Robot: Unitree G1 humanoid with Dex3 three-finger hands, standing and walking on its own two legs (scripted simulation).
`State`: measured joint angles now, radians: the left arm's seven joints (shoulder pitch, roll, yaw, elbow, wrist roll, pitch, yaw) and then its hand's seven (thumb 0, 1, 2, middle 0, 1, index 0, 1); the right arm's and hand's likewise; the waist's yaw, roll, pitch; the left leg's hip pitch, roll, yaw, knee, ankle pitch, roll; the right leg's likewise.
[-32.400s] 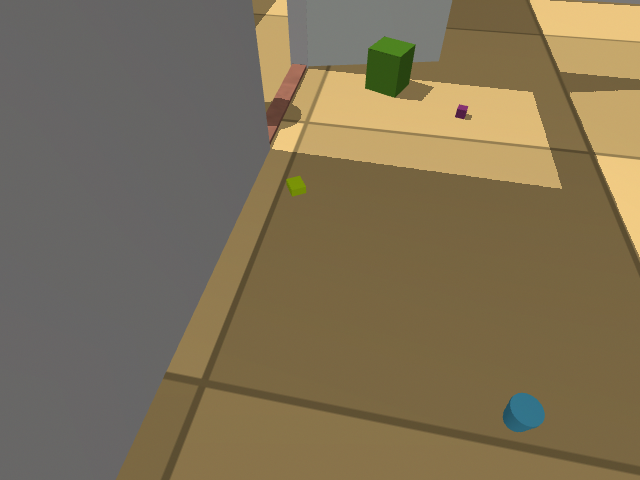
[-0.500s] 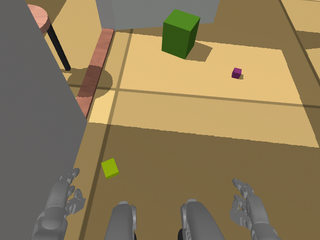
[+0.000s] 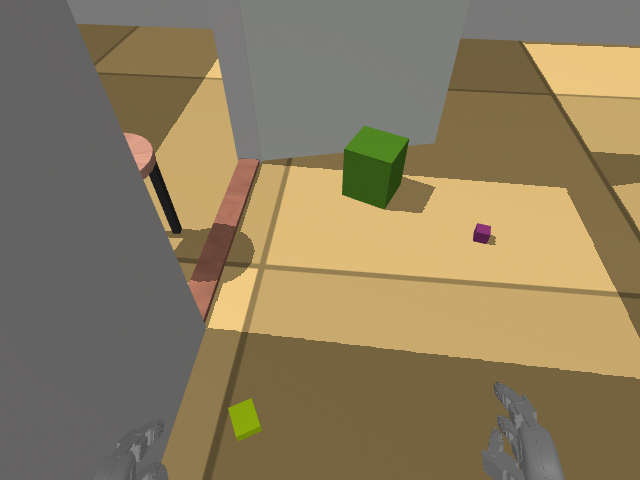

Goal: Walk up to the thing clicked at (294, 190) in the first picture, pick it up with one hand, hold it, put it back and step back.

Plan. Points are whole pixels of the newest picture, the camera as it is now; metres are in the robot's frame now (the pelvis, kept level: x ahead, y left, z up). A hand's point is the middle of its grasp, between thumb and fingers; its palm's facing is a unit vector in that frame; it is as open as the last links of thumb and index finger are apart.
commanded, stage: home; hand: left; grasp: from above
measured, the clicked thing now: (245, 419) +0.45 +0.21 -0.70
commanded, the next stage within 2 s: stand in 1.90 s
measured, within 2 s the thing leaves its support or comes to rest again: neither
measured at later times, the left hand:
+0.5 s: hand out of the picture +0.16 +0.17 -0.05, palm faces +0.05 -0.98 -0.20, open 7.4 cm
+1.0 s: hand out of the picture +0.16 +0.17 -0.05, palm faces +0.05 -0.98 -0.20, open 7.5 cm
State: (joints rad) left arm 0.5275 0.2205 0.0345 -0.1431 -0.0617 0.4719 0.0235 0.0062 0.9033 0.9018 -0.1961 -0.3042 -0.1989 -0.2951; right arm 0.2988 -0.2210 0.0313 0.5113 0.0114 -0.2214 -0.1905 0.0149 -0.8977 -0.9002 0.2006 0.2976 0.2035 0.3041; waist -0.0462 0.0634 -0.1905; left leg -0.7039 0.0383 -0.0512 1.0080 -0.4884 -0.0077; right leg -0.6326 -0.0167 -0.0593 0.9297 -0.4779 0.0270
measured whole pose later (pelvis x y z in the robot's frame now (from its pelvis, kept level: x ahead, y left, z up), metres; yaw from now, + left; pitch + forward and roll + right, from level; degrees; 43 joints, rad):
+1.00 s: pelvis +0.00 +0.00 +0.00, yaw +0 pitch +10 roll -3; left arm 0.50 0.22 0.03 -0.12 -0.05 0.46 0.01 0.01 0.88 0.89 -0.19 -0.30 -0.20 -0.29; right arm 0.29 -0.22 0.03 0.54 0.00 -0.25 -0.19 0.02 -0.90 -0.90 0.20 0.30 0.21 0.30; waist -0.04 0.05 -0.17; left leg -0.69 0.04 -0.05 1.01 -0.49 -0.01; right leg -0.63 -0.01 -0.06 0.94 -0.49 0.02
